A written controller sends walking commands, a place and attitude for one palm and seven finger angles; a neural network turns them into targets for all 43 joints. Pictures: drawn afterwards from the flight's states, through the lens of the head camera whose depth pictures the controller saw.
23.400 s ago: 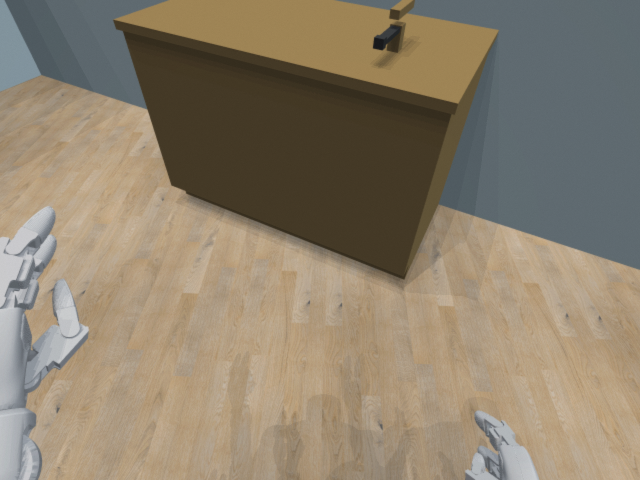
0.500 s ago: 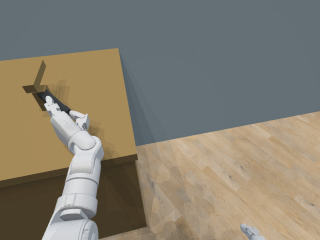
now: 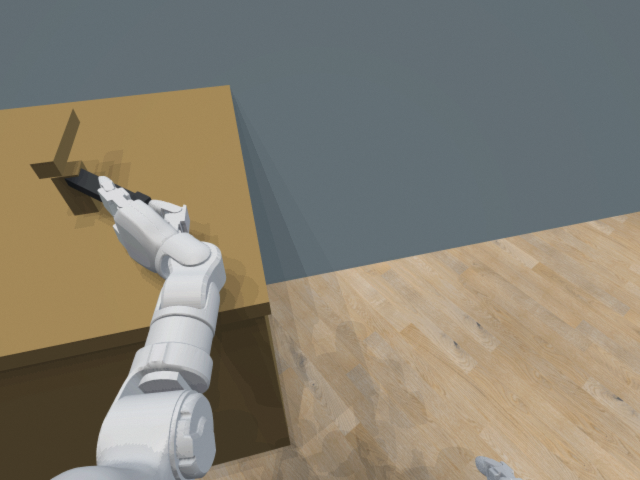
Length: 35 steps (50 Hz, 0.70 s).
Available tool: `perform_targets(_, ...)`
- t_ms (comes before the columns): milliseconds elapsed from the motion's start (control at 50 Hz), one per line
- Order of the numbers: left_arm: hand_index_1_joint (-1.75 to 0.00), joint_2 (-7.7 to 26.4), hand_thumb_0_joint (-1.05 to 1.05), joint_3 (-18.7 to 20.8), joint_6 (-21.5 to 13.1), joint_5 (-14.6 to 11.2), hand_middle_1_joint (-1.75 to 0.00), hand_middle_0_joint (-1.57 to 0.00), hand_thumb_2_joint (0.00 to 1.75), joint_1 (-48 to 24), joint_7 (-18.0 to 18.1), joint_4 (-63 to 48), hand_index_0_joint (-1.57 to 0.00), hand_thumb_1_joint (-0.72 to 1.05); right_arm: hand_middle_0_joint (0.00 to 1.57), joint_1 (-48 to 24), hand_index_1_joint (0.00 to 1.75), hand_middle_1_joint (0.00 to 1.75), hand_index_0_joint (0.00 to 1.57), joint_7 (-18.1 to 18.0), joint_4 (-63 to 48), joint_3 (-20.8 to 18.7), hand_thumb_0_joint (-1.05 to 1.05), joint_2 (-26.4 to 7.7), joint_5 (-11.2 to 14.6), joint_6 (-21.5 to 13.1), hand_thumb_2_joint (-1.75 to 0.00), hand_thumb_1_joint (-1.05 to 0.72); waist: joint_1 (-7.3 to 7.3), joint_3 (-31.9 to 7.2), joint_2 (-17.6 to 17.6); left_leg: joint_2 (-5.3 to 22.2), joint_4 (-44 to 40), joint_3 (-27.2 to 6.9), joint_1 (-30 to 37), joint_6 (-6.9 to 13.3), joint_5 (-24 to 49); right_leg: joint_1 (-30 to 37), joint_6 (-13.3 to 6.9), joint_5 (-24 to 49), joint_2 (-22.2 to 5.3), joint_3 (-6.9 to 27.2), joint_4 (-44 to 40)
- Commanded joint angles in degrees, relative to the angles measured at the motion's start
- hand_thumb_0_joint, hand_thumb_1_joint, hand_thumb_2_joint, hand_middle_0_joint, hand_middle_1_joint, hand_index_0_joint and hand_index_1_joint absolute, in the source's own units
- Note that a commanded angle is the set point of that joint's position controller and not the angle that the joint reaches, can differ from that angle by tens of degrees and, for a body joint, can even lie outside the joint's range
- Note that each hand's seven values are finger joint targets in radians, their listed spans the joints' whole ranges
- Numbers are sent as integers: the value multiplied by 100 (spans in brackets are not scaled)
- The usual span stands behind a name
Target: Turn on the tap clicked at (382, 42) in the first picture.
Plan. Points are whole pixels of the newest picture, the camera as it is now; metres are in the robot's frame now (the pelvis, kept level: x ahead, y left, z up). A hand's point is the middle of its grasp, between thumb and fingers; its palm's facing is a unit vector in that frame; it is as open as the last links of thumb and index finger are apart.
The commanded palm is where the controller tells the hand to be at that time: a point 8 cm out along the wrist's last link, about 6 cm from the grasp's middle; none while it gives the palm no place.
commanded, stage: push the lever round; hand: left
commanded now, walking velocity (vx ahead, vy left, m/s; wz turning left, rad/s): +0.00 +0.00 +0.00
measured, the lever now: (139, 207) +0.44 +0.26 +0.12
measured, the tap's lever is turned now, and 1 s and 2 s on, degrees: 46 55 53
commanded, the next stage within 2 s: lift the hand up off the lever in 0.36 s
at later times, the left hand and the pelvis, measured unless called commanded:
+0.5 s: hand (196, 197) +0.46 +0.19 +0.12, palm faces +0.79 -0.60 -0.12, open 8.0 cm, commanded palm +0.40 +0.22 +0.12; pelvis +0.00 +0.00 +0.00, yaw -1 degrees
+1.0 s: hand (187, 200) +0.45 +0.19 +0.13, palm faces +0.80 -0.59 -0.10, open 8.4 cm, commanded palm +0.39 +0.22 +0.14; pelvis +0.01 +0.00 +0.00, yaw -1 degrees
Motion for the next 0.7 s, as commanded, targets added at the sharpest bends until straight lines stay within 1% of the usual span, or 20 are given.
perform_targets(0,-15,1300,0,116,-342,259,-15,-15,90,-2518,104,-1081,-15,90,20,-249,30,30,20,-19,-669,-248,0,-719,-35,-200,-90,-90,32,-1623,-351,-62,-335,228,261,153,1221,1038,107,1203,-248,293,-576)
perform_targets(20,-15,1242,0,75,-339,262,-15,-15,90,-2592,104,-947,-15,90,20,-208,30,30,20,-8,-647,-244,0,-719,-44,-206,-90,-90,-16,-1553,-387,-62,-314,232,230,160,1213,981,116,1235,-246,281,-571)
perform_targets(60,-15,1369,0,200,-348,272,-15,-15,90,-2641,118,-732,-15,90,20,-143,30,30,20,-5,-627,-251,0,-739,-49,-207,-90,-90,-47,-1471,-528,-60,-297,229,93,170,1112,944,138,1158,-252,291,-581)
perform_targets(80,-15,1505,0,312,-370,288,-15,-15,90,-2734,118,-653,-15,90,20,-109,30,30,20,-10,-577,-260,0,-772,-50,-196,-90,-90,-44,-1408,-469,-46,-335,197,102,156,1016,883,119,961,-229,278,-610)
perform_targets(160,-15,1389,0,230,-454,304,-15,-15,90,-2854,162,-718,-15,90,20,-1,30,30,20,35,-611,-288,0,-748,-73,-228,-90,-90,-69,-1732,-301,-65,-249,258,175,176,1241,957,115,1315,-209,286,-502)
perform_targets(180,-15,1449,0,246,-465,329,-15,-15,90,-2966,163,-696,-15,90,20,21,30,30,20,37,-569,-296,0,-779,-80,-221,-90,-90,-106,-1697,-252,-59,-259,222,189,157,1173,894,107,1193,-199,273,-517)
perform_targets(200,-15,1329,0,166,-465,329,-15,-15,90,-2917,169,-548,-15,90,20,71,30,30,20,49,-576,-285,0,-760,-81,-242,-90,-90,-128,-1621,-393,-55,-281,225,143,172,1164,865,116,1188,-188,244,-501)
perform_targets(240,-15,1360,0,175,-505,353,-15,-15,90,-3099,194,-546,-15,90,20,115,30,30,20,71,-557,-299,0,-784,-93,-262,-90,-90,-175,-1647,-348,-55,-247,228,155,177,1180,803,113,1204,-181,247,-485)
perform_targets(260,-15,1416,0,259,-502,338,-15,-15,90,-3024,212,-459,-15,90,20,151,30,30,20,80,-562,-307,0,-790,-101,-271,-90,-90,-134,-1689,-406,-62,-250,238,100,179,1204,867,115,1266,-175,239,-466)
perform_targets(280,-15,1591,0,390,-508,349,-15,-15,90,-3045,207,-392,-15,90,20,159,30,30,20,74,-524,-317,0,-827,-98,-255,-90,-90,-132,-1674,-386,-61,-254,216,90,176,1144,856,113,1184,-174,243,-486)
perform_targets(440,-15,1657,0,408,-577,402,-15,-15,90,-3355,217,-109,-15,90,20,374,30,30,20,121,-500,-324,0,-836,-128,-262,-90,-90,-245,-1730,-385,-59,-191,257,-3,199,1214,821,136,1392,-175,257,-429)
perform_targets(500,-15,1852,0,568,-606,401,-15,-15,90,-3298,219,-266,-15,90,20,413,30,30,20,135,-550,-337,0,-833,-119,-262,-90,-90,-144,-1915,-214,-64,-236,265,47,196,1283,997,120,1490,-169,271,-413)
perform_targets(520,-15,1752,0,477,-599,395,-15,-15,90,-3270,207,-277,-15,90,20,399,30,30,20,141,-566,-340,0,-828,-115,-253,-90,-90,-170,-1927,-285,-62,-229,277,86,201,1316,1015,125,1532,-157,267,-430)
perform_targets(540,-15,1696,0,428,-589,394,-15,-15,90,-3324,210,-316,-15,90,20,408,30,30,20,150,-563,-333,0,-826,-118,-258,-90,-90,-186,-1912,-177,-61,-226,292,128,197,1381,993,118,1610,-155,261,-426)
perform_targets(560,-15,1685,0,425,-587,398,-15,-15,90,-3343,214,-346,-15,90,20,453,30,30,20,153,-554,-335,0,-826,-127,-264,-90,-90,-196,-1969,-283,-58,-218,281,148,197,1442,1034,126,1690,-150,250,-404)
perform_targets(600,-15,1649,0,401,-573,384,-15,-15,90,-3196,191,-432,-15,90,20,444,30,30,20,164,-583,-335,0,-828,-110,-263,-90,-90,-156,-1917,-149,-39,-276,278,228,178,1518,1044,102,1708,-129,216,-398)
perform_targets(620,-15,1693,0,464,-557,362,-15,-15,90,-3110,197,-455,-15,90,20,425,30,30,20,166,-591,-351,0,-835,-109,-266,-90,-90,-137,-1952,-261,-37,-265,284,238,188,1513,1088,110,1713,-123,221,-424)
perform_targets(640,-15,1624,0,369,-551,362,-15,-15,90,-3215,195,-535,-15,90,20,410,30,30,20,166,-593,-339,0,-834,-108,-274,-90,-90,-177,-1900,-248,-47,-279,296,243,193,1509,1096,120,1755,-134,235,-450)
perform_targets(660,-15,1652,0,412,-535,346,-15,-15,90,-3186,200,-551,-15,90,20,411,30,30,20,166,-588,-343,0,-834,-103,-283,-90,-90,-169,-1872,-352,-35,-301,292,253,192,1523,1128,124,1762,-128,215,-464)
perform_targets(680,-15,1747,0,471,-531,349,-15,-15,90,-3181,182,-655,-15,90,20,383,30,30,20,154,-593,-358,0,-853,-100,-278,-90,-90,-123,-1895,-236,-39,-327,272,271,176,1498,1178,106,1707,-129,227,-472)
